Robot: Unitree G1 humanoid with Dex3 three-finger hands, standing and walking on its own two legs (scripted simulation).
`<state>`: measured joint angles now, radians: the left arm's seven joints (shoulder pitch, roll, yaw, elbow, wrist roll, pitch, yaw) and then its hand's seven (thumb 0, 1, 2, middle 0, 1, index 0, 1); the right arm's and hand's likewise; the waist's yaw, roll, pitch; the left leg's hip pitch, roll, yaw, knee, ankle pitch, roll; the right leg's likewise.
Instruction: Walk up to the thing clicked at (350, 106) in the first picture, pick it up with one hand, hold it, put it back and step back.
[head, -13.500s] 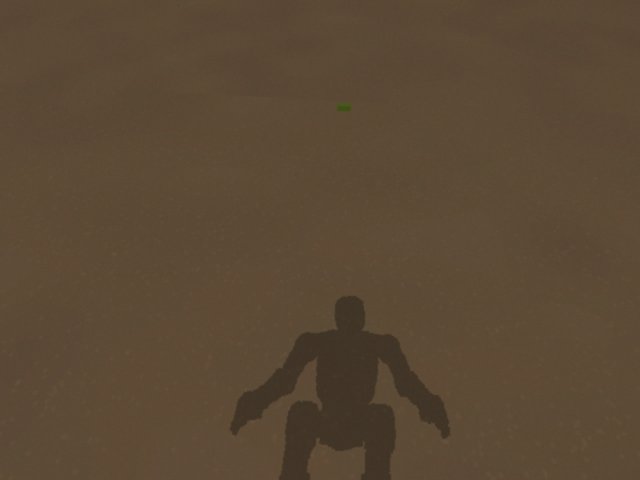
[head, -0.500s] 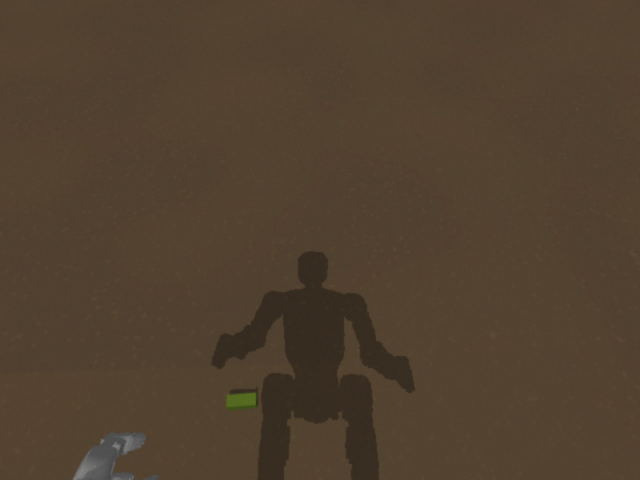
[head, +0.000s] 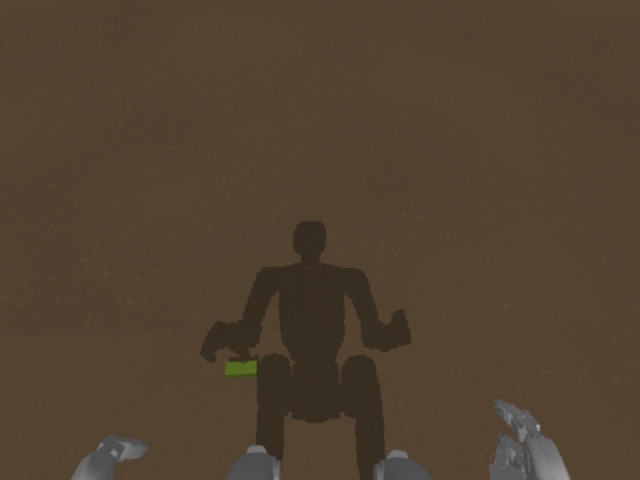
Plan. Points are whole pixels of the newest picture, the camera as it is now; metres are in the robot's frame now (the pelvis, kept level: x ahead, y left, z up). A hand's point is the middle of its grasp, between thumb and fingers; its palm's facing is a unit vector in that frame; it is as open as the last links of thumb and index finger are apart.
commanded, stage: rise first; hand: left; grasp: from above
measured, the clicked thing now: (242, 369) +0.44 +0.22 -0.67
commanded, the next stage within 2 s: none
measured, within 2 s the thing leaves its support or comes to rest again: neither
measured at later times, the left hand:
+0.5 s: hand (181, 420) +0.26 +0.27 -0.35, palm faces -0.44 -0.37 -0.81, open 12.5 cm
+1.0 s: hand (200, 385) +0.35 +0.27 -0.47, palm faces -0.46 -0.05 -0.89, open 12.5 cm
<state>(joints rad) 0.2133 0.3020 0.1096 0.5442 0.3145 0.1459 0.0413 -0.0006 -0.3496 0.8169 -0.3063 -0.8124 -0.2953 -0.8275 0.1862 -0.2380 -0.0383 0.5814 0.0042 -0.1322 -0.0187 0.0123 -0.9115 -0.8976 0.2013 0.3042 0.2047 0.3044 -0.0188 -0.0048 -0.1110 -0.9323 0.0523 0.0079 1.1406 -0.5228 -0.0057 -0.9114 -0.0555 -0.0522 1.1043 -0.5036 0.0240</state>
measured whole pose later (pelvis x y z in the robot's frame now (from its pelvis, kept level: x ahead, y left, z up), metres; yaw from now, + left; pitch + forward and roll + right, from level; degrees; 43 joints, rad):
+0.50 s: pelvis -0.06 -0.01 -0.20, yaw -1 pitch +34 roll -2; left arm -0.39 0.45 0.07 0.88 0.81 -0.06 0.21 0.00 -0.27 0.78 -0.33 -0.81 -0.33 -0.81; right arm 0.08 -0.28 -0.07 0.69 -0.01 -0.14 0.04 0.01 -0.90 -0.90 0.20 0.30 0.20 0.30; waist -0.03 0.02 -0.18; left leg -1.83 0.05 -0.04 1.90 -0.67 -0.01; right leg -1.81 -0.07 -0.04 1.87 -0.66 0.00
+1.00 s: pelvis -0.09 +0.00 -0.31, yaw -4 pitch +34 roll -6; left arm -0.78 0.65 0.09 1.28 1.20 -0.20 0.35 0.00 -0.25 0.79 -0.31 -0.78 -0.32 -0.77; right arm 0.16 -0.27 -0.03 0.79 -0.10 -0.06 0.09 0.01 -0.90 -0.90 0.20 0.30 0.21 0.30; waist -0.17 0.00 -0.11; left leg -2.19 0.05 -0.09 2.25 -0.66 0.01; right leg -2.13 -0.06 -0.05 2.18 -0.64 0.02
